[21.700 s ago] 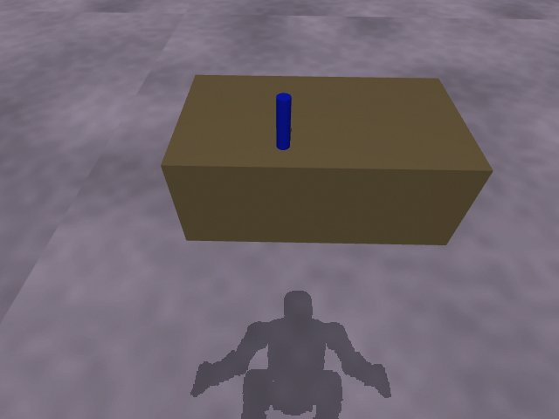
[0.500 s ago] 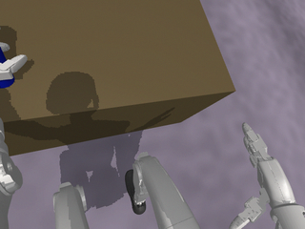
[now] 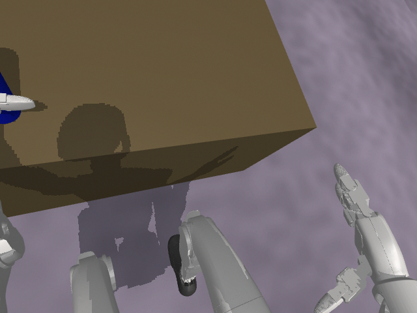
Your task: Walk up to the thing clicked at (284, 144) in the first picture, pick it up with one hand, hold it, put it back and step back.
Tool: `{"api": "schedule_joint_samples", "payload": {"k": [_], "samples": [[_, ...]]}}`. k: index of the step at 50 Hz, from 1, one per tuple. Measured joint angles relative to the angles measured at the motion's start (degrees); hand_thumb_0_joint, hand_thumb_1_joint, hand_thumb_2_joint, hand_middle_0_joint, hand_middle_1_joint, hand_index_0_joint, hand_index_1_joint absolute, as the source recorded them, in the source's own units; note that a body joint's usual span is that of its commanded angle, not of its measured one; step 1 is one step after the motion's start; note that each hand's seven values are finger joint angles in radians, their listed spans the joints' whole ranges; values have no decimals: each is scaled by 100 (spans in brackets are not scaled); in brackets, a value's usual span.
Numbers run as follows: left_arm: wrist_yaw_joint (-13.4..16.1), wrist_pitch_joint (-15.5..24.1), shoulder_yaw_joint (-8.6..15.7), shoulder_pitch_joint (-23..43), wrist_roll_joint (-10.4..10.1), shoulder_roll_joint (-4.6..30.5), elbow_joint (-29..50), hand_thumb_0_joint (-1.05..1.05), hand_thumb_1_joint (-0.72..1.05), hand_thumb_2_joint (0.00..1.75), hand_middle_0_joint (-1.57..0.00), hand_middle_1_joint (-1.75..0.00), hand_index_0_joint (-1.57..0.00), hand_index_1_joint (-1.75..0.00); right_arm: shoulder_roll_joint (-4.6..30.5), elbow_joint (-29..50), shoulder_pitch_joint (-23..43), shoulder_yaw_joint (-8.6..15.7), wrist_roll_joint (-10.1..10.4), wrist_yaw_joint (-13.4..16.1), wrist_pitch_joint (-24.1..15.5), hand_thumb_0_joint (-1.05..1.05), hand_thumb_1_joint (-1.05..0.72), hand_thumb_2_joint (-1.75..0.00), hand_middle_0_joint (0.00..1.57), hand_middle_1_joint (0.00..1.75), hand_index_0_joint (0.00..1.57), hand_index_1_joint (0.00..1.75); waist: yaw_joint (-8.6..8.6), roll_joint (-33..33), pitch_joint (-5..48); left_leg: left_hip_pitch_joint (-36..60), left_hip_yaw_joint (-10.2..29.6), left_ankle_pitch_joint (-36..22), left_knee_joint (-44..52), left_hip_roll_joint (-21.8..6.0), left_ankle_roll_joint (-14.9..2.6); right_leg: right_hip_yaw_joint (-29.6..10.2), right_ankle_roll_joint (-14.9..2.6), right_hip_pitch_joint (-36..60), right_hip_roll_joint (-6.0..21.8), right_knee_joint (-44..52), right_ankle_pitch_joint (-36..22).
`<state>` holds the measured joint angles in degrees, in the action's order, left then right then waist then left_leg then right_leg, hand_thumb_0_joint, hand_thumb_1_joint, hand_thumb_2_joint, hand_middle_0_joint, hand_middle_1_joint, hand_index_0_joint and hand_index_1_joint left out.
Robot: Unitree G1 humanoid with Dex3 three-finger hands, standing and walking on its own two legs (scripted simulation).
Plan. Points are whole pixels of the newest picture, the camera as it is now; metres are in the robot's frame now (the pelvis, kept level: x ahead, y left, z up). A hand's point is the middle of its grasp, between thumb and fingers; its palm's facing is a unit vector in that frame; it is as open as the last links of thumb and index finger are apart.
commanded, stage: withdraw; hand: left
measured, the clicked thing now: out of the picture +0.55 +0.22 -0.02
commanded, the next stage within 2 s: rise in 0.12 s
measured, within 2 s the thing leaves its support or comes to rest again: neither
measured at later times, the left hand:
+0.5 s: hand out of the picture +0.53 +0.33 +0.13, palm faces +0.37 -0.90 -0.25, open 17.6 cm
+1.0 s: hand out of the picture +0.36 +0.24 +0.10, palm faces +0.18 -0.95 -0.27, open 17.7 cm
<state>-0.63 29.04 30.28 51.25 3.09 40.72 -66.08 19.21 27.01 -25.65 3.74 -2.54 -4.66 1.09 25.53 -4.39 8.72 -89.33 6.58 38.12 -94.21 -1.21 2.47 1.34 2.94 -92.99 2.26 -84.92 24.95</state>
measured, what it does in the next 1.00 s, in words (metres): rises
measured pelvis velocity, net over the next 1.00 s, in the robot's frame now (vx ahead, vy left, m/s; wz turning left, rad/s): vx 0.06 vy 0.00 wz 0.02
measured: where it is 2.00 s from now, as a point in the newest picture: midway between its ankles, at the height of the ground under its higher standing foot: (146, 304)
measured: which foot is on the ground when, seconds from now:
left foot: down 0.00-1.00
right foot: down 0.00-1.00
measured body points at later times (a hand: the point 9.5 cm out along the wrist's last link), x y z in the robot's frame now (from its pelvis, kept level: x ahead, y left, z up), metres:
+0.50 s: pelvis +0.03 +0.01 +0.10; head +0.15 +0.06 +0.53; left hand +0.50 +0.37 +0.15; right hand +0.19 -0.25 +0.15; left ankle +0.03 +0.13 -0.53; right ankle +0.11 -0.15 -0.53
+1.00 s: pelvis +0.06 +0.00 +0.15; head +0.11 +0.02 +0.60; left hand +0.35 +0.28 +0.12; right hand +0.24 -0.23 +0.13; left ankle +0.03 +0.13 -0.53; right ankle +0.11 -0.15 -0.53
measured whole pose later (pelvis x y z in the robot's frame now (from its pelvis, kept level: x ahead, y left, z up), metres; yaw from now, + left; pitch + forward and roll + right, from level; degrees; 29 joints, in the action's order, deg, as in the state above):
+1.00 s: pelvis +0.06 +0.00 +0.15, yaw +1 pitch +12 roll -1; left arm 3.1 -1.8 9.5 5.4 -0.5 18.1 -31.2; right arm 13.1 -4.0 -23.7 -1.2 3.2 1.5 7.1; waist 2.8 -1.4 7.7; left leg -36.9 2.1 30.0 -54.9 -2.2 1.7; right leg -0.1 2.8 -42.5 2.4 -51.0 20.4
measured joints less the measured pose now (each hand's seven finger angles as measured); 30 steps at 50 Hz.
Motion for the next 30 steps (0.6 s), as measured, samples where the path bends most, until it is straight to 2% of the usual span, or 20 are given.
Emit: {"api": "schedule_joint_samples", "payload": {"k": [4,7,10,13,16,19,22,26,30], "samples": [[-173,-257,103,14,-49,177,261,-1,-53,14,-14,-17,-16,-16,-49,-217,-31,8,24,61,47,-1,52,-5,7,5,6,5,-57,8,47,252,15,-18,171,-25,9,32,-22,265,-14,175,-10],[-321,-495,81,129,-88,389,279,-1,-57,12,-11,-14,-12,-13,-107,-483,-14,-20,51,124,113,-1,51,-5,7,5,6,5,-157,79,30,517,24,-54,373,-46,-2,60,-20,554,-25,394,-41],[-474,-726,-6,242,-161,555,111,-1,-58,9,-8,-11,-10,-10,-122,-724,12,-54,78,175,173,-1,51,-5,6,5,6,5,-320,206,-6,799,-1,-107,615,-63,-34,58,-3,855,-34,653,-93],[-645,-919,-47,273,-282,576,-68,-1,-59,7,-7,-9,-8,-8,-107,-897,46,-107,103,207,222,-1,52,-5,6,5,6,5,-525,310,-40,1084,-77,-168,867,-77,-80,4,34,1130,-41,901,-156],[-518,-1318,-158,120,31,554,-228,-1,-60,6,-6,-9,-7,-8,-90,-838,35,-158,152,188,368,-1,52,-5,6,5,6,5,-729,367,-121,1484,-194,-236,1171,-91,-112,-86,59,1490,-50,1169,-221],[-343,-1781,-186,-93,192,376,-259,-1,-60,7,-6,-9,-7,-8,-75,-815,-61,-182,229,164,488,-1,51,-6,6,5,6,5,-931,377,-152,1934,-291,-325,1537,-97,-133,-155,70,1904,-50,1482,-290],[-117,-2090,-128,-312,331,284,-178,-1,-60,7,-7,-9,-7,-9,-32,-892,-123,-183,295,179,637,-1,48,-7,7,6,7,6,-1038,325,-131,2410,-344,-410,1906,-103,-138,-182,74,2354,-46,1793,-341],[182,-2216,-310,-293,327,306,-292,-2,-59,6,-6,-8,-7,-8,-53,-1228,-148,-166,326,298,658,-1,36,-17,10,10,9,10,-1161,213,-82,2969,-335,-523,2348,-103,-119,-143,34,2914,-31,2178,-397],[263,-2283,-575,-304,303,301,-477,-1,-59,5,-6,-7,-6,-6,-219,-1768,97,-429,305,325,639,-1,15,-32,11,14,11,14,-1308,182,-56,3315,-329,-628,2679,-131,-102,-113,7,3272,-51,2507,-488]]}}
